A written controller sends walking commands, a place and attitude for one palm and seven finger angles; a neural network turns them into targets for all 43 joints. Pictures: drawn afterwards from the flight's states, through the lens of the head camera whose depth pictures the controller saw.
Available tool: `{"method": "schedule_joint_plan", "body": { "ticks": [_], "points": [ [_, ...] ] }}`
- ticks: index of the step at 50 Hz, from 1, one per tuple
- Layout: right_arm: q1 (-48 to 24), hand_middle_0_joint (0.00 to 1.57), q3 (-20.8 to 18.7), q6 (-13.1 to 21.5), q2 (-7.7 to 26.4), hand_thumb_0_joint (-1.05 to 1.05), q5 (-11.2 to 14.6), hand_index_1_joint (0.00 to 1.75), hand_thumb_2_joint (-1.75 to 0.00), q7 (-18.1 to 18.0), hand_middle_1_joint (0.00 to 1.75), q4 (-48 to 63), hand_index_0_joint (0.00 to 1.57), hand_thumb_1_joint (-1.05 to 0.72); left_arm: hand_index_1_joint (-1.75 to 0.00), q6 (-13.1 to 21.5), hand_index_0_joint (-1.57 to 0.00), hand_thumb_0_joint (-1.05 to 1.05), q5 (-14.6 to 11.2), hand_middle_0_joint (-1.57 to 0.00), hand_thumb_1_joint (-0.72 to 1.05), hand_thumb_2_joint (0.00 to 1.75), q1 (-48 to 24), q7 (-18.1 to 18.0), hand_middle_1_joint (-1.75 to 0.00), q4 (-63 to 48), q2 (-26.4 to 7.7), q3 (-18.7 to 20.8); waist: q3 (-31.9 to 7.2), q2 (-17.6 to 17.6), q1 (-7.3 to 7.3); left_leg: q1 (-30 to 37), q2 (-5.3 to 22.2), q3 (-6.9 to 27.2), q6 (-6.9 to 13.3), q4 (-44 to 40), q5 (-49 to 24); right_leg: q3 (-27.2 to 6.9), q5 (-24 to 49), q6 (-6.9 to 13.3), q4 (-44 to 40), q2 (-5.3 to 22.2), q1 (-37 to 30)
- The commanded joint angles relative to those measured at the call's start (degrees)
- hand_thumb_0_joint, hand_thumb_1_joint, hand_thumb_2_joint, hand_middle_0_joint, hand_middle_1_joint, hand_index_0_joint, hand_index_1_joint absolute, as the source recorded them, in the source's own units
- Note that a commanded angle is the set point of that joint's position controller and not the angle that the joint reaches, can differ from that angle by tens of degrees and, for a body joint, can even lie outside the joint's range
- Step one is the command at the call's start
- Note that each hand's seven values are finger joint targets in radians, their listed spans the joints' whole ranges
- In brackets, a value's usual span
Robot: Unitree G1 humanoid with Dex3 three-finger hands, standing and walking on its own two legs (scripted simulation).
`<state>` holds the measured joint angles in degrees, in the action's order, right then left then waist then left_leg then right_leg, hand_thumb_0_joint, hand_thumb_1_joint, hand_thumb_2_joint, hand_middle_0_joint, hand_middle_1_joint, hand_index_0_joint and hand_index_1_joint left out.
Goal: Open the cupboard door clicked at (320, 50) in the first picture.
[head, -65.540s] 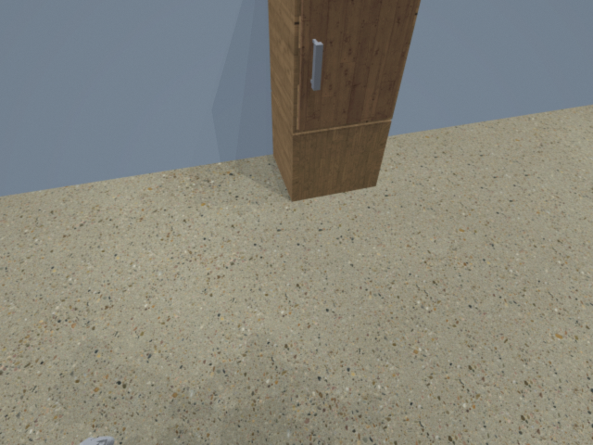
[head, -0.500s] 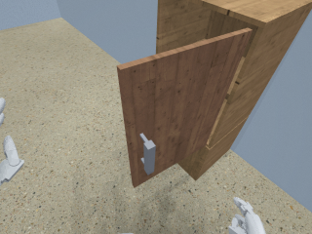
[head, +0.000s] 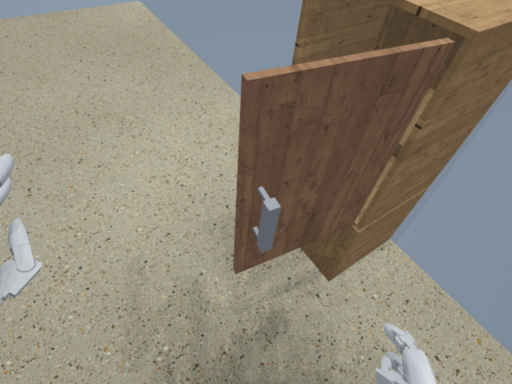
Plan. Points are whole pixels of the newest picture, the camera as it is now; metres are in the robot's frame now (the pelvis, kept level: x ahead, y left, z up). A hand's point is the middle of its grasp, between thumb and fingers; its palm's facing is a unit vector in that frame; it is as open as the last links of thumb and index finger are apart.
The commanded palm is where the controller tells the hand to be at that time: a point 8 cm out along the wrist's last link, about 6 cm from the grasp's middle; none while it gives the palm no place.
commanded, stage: step back with the hand held close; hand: left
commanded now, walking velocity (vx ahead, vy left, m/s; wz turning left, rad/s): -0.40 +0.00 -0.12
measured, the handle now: (263, 219) +0.45 +0.02 -0.06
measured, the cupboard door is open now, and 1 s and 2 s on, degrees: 82 82 82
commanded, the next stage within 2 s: stop stepping back and stand still in 0.20 s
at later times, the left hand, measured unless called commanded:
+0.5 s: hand out of the picture +0.06 +0.18 +0.17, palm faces +0.22 -0.82 -0.54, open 7.4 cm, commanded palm +0.02 +0.23 +0.18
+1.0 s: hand out of the picture +0.00 +0.19 +0.18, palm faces +0.32 -0.81 -0.50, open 7.4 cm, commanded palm -0.05 +0.23 +0.18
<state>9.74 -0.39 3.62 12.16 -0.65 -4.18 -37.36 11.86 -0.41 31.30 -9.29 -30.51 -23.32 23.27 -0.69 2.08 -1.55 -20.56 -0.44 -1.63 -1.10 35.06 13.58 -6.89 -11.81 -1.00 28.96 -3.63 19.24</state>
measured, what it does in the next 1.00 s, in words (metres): walks backwards: right foot, then left foot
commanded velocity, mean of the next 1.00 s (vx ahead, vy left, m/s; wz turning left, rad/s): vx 0.05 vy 0.06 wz -0.01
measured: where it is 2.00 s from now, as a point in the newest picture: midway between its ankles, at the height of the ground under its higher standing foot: outside the picture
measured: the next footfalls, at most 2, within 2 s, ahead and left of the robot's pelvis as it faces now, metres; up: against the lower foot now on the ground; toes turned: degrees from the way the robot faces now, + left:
right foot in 0.42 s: -0.21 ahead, -0.13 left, +0.00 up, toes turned -7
left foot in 0.76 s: -0.15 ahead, +0.05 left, +0.00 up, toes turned -6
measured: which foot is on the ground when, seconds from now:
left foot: down 0.00-0.42, up 0.44-0.74, down 0.76-1.00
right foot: down 0.00-0.02, up 0.04-0.40, down 0.42-1.00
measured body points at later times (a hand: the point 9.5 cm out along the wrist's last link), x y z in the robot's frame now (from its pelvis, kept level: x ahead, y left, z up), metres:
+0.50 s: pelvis -0.17 -0.04 +0.00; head -0.15 -0.03 +0.45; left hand +0.04 +0.22 +0.20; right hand -0.06 -0.30 -0.09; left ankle -0.05 +0.08 -0.70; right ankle -0.28 -0.11 -0.73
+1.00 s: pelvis -0.24 -0.04 +0.00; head -0.26 -0.04 +0.45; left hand -0.02 +0.24 +0.20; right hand -0.13 -0.28 -0.09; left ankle -0.19 +0.05 -0.73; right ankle -0.28 -0.11 -0.73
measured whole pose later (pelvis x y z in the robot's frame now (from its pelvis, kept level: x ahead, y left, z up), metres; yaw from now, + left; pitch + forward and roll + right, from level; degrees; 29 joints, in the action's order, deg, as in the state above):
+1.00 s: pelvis -0.24 -0.04 +0.00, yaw -10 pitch -1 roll +0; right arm 14.1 1.4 6.8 9.6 -0.6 -4.4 -35.8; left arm 11.8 -1.3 31.9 -9.2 -24.4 -24.9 25.4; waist -2.5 -0.7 1.4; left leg -16.8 0.3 -5.1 2.3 31.7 14.1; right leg 5.0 -23.1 1.4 32.7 -0.7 11.6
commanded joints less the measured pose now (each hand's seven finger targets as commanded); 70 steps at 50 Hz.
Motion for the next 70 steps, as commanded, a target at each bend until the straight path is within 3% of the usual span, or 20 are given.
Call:
{"method": "schedule_joint_plan", "body": {
  "ticks": [1, 3, 6, 12, 18, 22, 23, 26, 34, 40, 48, 50, 52, 53, 56, 61, 62, 64, 66, 70],
  "points": [
    [-3.31, 0.2, -4.27, 3.5, 7.17, 0.0, 1.21, 0.3, -0.9, -0.38, 0.3, 9.71, 0.2, -0.9, -0.3, 4.02, -0.2, 0.0, -0.77, -0.2, 0.9, 0.9, -5.63, -0.24, -0.3, -12.47, -13.79, 8.7, -14.49, -11.12, 0.85, 14.11, 17.04, 6.82, 5.6, -14.86, -38.58, 2.01, -8.63, -0.26, 14.81, -1.86, -3.51],
    [-4.23, 0.2, -4.09, 5.06, 6.92, 0.0, -1.0, 0.3, -0.9, 0.3, 0.3, 9.99, 0.2, -0.9, -0.3, 3.35, -0.2, 0.0, -2.67, -0.2, 0.9, 0.9, -1.3, 0.24, -0.3, -14.7, -13.6, 10.25, -14.71, -18.88, 0.92, 9.2, 22.1, 11.93, 8.81, -15.21, -41.59, 1.58, -19.47, -0.29, 30.06, -1.36, -0.79],
    [-3.55, 0.2, -3.86, 5.95, 6.9, 0.0, -0.15, 0.3, -0.9, 1.87, 0.3, 8.81, 0.2, -0.9, -0.3, 2.18, -0.2, 0.0, -2.37, -0.2, 0.9, 0.9, -1.16, 0.33, -0.3, -16.78, -9.54, 5.94, -11.7, -10.43, 1.66, 14.82, 20.72, 6.78, 9.16, -13.66, -42.47, 3.75, -15.67, -0.74, 30.12, -0.53, 4.83],
    [-5.54, 0.2, -2.72, 5.35, 6.53, 0.0, -0.71, 0.3, -0.9, 1.36, 0.3, 8.72, 0.2, -0.9, -0.3, -0.69, -0.2, 0.0, -2.78, -0.2, 0.9, 0.9, -3.82, -0.18, -0.3, -14.17, -10.07, 5.93, -7.96, -14.59, 2.35, 8.95, 19.53, 6.45, 8.67, -22.5, -13.44, 7.48, -17.71, -1.09, 23.23, -0.67, -0.09],
    [-5.11, 0.2, -2.26, 4.57, 6.33, 0.0, -0.38, 0.3, -0.9, 1.64, 0.3, 11.33, 0.2, -0.9, -0.3, -0.31, -0.2, 0.0, -4.03, -0.2, 0.9, 0.9, 5.94, -0.39, -0.3, -16.96, -14.02, 10.73, -10.61, -19.11, 1.2, 2.63, 9.13, -1.44, 2.41, -24.35, 11.97, 14.77, -11.67, 1.78, -5.95, -2.14, -16.38],
    [-3.49, 0.2, -0.99, 2.48, 5.86, 0.0, -0.8, 0.3, -0.9, 1.83, 0.3, 10.51, 0.2, -0.9, -0.3, 1.74, -0.2, 0.0, -3.46, -0.2, 0.9, 0.9, 5.42, -1.9, -0.3, -14.24, -20.27, 16.24, -5.64, 4.33, 1.09, -4.76, 1.84, 0.41, -0.12, 15.88, 8.34, -11.87, 7.07, 10.94, -20.46, 24.38, -0.89],
    [-1.97, 0.2, -1.78, 2.74, 6.03, 0.0, 1.25, 0.3, -0.9, 1.8, 0.3, 10.08, 0.2, -0.9, -0.3, 1.47, -0.2, 0.0, -3.51, -0.2, 0.9, 0.9, 3.39, -1.61, -0.3, -12.07, -16.99, 13.35, -6.91, 12.74, 1.68, -14.9, -1.44, 1.75, -0.71, 22.47, 10.02, -13.63, 23.24, 6.21, -15.26, 21.07, -10.42],
    [-2.54, 0.2, -1.1, 3.14, 5.82, 0.0, 1.56, 0.3, -0.9, 0.18, 0.3, 8.2, 0.2, -0.9, -0.3, 1.27, -0.2, 0.0, -1.93, -0.2, 0.9, 0.9, -0.5, -1.81, -0.3, -2.9, -12.32, 8.78, -4.63, 3.19, 3.11, -13.95, 0.79, -1.17, 0.05, 17.53, 3.97, -0.56, 44.82, 3.44, -6.63, 17.62, -17.33],
    [-3.37, 0.2, -2.56, 3.6, 7.23, 0.0, 1.26, 0.3, -0.9, 0.56, 0.3, 9.3, 0.2, -0.9, -0.3, 4.41, -0.2, 0.0, -0.62, -0.2, 0.9, 0.9, -4.4, -1.94, -0.3, -5.66, -12.51, 6.83, -0.87, 6.66, 1.42, -2.94, -0.03, -3.5, 4.1, -2.29, 4.84, -4.82, 30.73, 3.33, -7.88, 18.85, -16.87],
    [-0.47, 0.2, -2.71, 4.91, 6.92, 0.0, 0.52, 0.3, -0.9, 0.26, 0.3, 9.59, 0.2, -0.9, -0.3, 5.79, -0.2, 0.0, -1.31, -0.2, 0.9, 0.9, 2.04, -2.14, -0.3, -9.36, -13.96, 11.71, -6.2, -14.4, 2.34, 16.23, 12.72, 14.05, 10.45, -13.05, -16.96, 6.35, -8.53, -0.07, 7.72, 3.52, -0.29],
    [-1.28, 0.2, -1.82, 5.8, 6.86, 0.0, 0.46, 0.3, -0.9, -1.12, 0.3, 8.9, 0.2, -0.9, -0.3, 2.19, -0.2, 0.0, -0.72, -0.2, 0.9, 0.9, -1.8, -0.67, -0.3, -2.78, -9.05, 6.32, 2.44, -9.5, 2.59, -8.9, 10.96, 8.07, 6.96, -20.88, 24.61, 13.09, -12.29, 1.79, 0.61, 2.15, -15.12],
    [-1.57, 0.2, -2.08, 4.92, 6.49, 0.0, 0.2, 0.3, -0.9, -1.25, 0.3, 9.35, 0.2, -0.9, -0.3, 1.83, -0.2, 0.0, -0.5, -0.2, 0.9, 0.9, -4.05, -0.43, -0.3, -3.05, -8.91, 5.22, 2.81, -1.1, 2.58, -11.92, 5.17, 4.26, 4.23, -7.97, 22.71, 1.19, -19.6, 5.56, -8.67, 6.51, -14.26],
    [-2.43, 0.2, -2.52, 4.25, 6.15, 0.0, 0.28, 0.3, -0.9, -0.65, 0.3, 9.3, 0.2, -0.9, -0.3, 1.26, -0.2, 0.0, -0.54, -0.2, 0.9, 0.9, -7.8, -0.42, -0.3, -5.31, -9.9, 4.47, 5.38, 13.83, 1.62, -15.18, 0.2, 0.54, 1.86, 19.99, 12.35, -25.64, -32.67, 13.93, -22.7, 22.8, -5.85],
    [-2.53, 0.2, -2.46, 4.79, 7.15, 0.0, 0.02, 0.3, -0.9, -0.36, 0.3, 8.65, 0.2, -0.9, -0.3, 2.11, -0.2, 0.0, -0.35, -0.2, 0.9, 0.9, -11.67, -0.75, -0.3, -6.7, -10.19, 4.52, 5.16, 8.05, 2.75, -16.7, 0.72, 2.41, 1.53, 26.33, 11.4, -26.15, -24.88, 15.38, -22.05, 24.26, -6.37],
    [-1.42, 0.2, -0.92, 5.17, 5.15, 0.0, -0.09, 0.3, -0.9, -0.53, 0.3, 7.65, 0.2, -0.9, -0.3, 3.92, -0.2, 0.0, 0.11, -0.2, 0.9, 0.9, -13.38, -1.08, -0.3, -8.0, -11.17, 5.06, 2.26, 0.32, 2.72, -9.29, 3.59, 0.78, 1.65, 15.42, 5.64, -6.41, -3.1, 12.23, -15.2, 19.66, -7.86],
    [-1.81, 0.2, -1.07, 6.08, 4.58, 0.0, 0.1, 0.3, -0.9, -1.25, 0.3, 9.25, 0.2, -0.9, -0.3, 3.81, -0.2, 0.0, -1.1, -0.2, 0.9, 0.9, -5.93, -1.9, -0.3, -9.69, -10.47, 6.72, -1.64, -2.24, 1.52, 9.67, 1.04, -3.62, 2.26, -9.85, -2.84, 1.98, 0.63, 6.22, -8.11, 12.65, -7.75],
    [2.02, 0.2, -3.14, 6.76, 11.86, 0.0, -0.81, 0.3, -0.9, 5.36, 0.3, -4.68, 0.2, -0.9, -0.3, -6.92, -0.2, 0.0, 4.01, -0.2, 0.9, 0.9, -5.0, 7.19, -0.3, 36.96, 5.44, -17.35, -0.65, -9.28, 5.38, 9.19, 7.4, 6.11, 4.37, -1.17, -24.89, 10.2, 12.55, 2.32, 8.9, 13.06, 4.09],
    [6.05, 0.2, -3.43, 1.17, 10.27, 0.0, -1.15, 0.3, -0.9, 4.1, 0.3, -2.67, 0.2, -0.9, -0.3, -12.56, -0.2, 0.0, 2.79, -0.2, 0.9, 0.9, -5.77, 7.72, -0.3, 37.85, 10.96, -19.21, -4.19, -9.09, 3.15, 9.05, 17.15, 17.82, 11.9, -7.13, -39.54, 9.56, -21.7, 0.03, 22.28, 3.97, 5.96],
    [5.86, 0.2, -2.53, 0.18, 10.97, 0.0, -2.63, 0.3, -0.9, 3.34, 0.3, -1.18, 0.2, -0.9, -0.3, -12.24, -0.2, 0.0, 2.48, -0.2, 0.9, 0.9, -9.99, 8.06, -0.3, 41.61, 9.2, -18.89, -5.46, -4.65, 3.25, 10.17, 19.09, 23.64, 15.51, -8.96, -43.94, 6.26, -25.56, -0.11, 28.75, 3.72, 9.04],
    [-0.13, 0.2, -1.73, -1.93, 9.64, 0.0, -1.75, 0.3, -0.9, 3.07, 0.3, -3.94, 0.2, -0.9, -0.3, -12.25, -0.2, 0.0, 1.58, -0.2, 0.9, 0.9, -12.71, 8.3, -0.3, 58.53, 6.39, -19.49, -5.52, -2.87, -0.49, 3.92, 12.46, 11.42, 9.71, -7.71, -30.63, 6.23, -9.07, -0.14, 7.85, 4.55, -7.66]
  ]
}}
